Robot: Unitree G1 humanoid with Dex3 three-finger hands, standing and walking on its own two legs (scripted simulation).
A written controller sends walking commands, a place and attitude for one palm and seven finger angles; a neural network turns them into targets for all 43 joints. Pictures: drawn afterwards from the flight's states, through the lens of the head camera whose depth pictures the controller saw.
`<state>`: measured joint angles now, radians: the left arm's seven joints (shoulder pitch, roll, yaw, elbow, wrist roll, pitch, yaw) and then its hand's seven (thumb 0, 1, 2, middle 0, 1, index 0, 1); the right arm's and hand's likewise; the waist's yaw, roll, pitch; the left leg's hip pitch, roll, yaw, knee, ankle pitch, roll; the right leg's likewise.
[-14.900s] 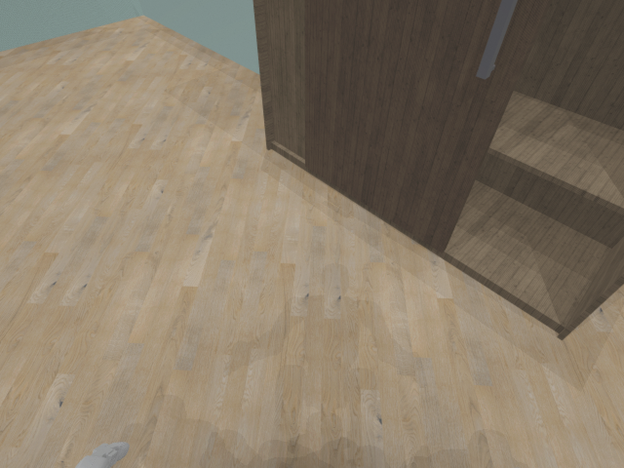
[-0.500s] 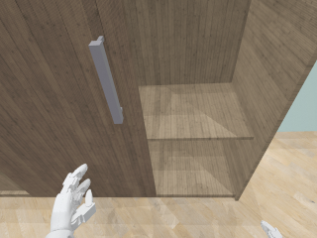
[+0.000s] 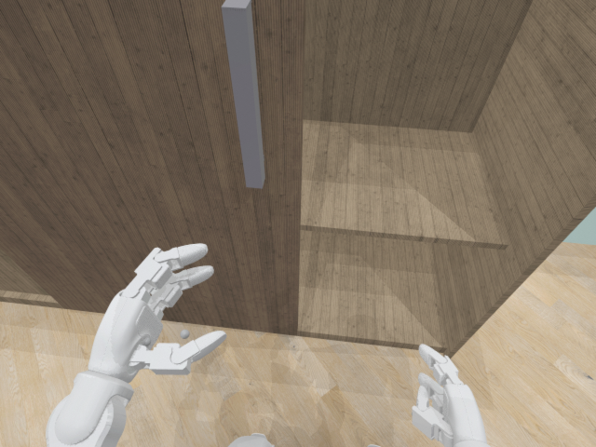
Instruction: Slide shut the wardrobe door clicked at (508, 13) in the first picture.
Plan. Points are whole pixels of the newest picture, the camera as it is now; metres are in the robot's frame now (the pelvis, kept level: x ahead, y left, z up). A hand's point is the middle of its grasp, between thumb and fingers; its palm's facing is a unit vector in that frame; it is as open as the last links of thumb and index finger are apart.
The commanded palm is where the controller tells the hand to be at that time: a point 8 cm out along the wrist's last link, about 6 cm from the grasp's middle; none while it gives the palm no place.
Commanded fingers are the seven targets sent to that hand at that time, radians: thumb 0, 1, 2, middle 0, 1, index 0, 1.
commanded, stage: raise the hand with hooked fingers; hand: left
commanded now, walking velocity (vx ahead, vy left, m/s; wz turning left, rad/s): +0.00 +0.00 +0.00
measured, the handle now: (251, 102) +0.52 +0.12 +0.20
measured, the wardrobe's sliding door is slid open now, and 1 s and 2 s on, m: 0.49 0.49 0.49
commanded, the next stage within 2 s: move the hooked fingers beside the handle in 1.36 s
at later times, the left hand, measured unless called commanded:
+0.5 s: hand (106, 257) +0.26 +0.23 +0.17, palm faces +0.06 -0.99 -0.11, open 13.3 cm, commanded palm +0.23 +0.28 +0.17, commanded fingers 0.00 -0.50 0.30 -0.30 -1.20 -0.30 -1.20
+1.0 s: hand (74, 182) +0.31 +0.25 +0.23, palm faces +0.05 -0.99 -0.10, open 14.0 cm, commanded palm +0.27 +0.29 +0.23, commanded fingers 0.00 -0.50 0.30 -0.30 -1.20 -0.30 -1.20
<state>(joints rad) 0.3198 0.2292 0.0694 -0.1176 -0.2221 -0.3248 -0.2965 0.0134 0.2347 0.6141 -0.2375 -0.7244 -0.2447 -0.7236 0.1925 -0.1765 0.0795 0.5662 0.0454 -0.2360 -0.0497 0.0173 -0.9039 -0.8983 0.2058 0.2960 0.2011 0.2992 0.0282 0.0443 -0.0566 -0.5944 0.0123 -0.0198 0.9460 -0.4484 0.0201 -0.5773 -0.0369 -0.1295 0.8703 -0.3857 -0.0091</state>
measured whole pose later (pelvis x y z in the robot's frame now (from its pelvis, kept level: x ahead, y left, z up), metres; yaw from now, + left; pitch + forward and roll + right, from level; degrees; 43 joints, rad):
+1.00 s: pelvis +0.02 -0.03 +0.05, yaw +0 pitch -2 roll -1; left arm -0.13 0.50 0.48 0.21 -0.36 0.10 -0.48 -0.01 -0.50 0.30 -0.30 -1.20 -0.30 -1.20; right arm 0.22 -0.29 0.07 0.65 0.09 -0.28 -0.11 0.02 -0.90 -0.90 0.20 0.30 0.20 0.30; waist 0.04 0.08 -0.02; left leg -0.20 0.03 -0.01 0.51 -0.28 -0.01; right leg -0.21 0.00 -0.13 0.48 -0.25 -0.04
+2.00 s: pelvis +0.03 -0.02 +0.05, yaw -1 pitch -1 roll +0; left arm -0.27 0.44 0.43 0.33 -0.29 0.09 -0.37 -0.01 -0.50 0.30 -0.30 -1.20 -0.31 -1.20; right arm 0.24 -0.27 0.06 0.65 0.08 -0.24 -0.11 0.02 -0.90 -0.90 0.20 0.30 0.20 0.30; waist 0.01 0.06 -0.01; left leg -0.20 0.01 0.02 0.47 -0.27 0.00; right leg -0.22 -0.01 -0.10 0.46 -0.23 -0.02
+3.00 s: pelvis +0.03 -0.01 +0.05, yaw -3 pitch +3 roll +0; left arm -0.59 0.43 0.36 0.72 -0.20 -0.04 -0.28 -0.01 -0.50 0.30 -0.30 -1.20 -0.30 -1.20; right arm 0.33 -0.29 0.03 0.69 0.06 -0.15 -0.09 0.02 -0.91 -0.90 0.20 0.30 0.20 0.30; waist -0.05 0.05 -0.03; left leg -0.27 0.02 0.03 0.50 -0.28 0.00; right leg -0.30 -0.01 -0.08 0.48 -0.23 -0.02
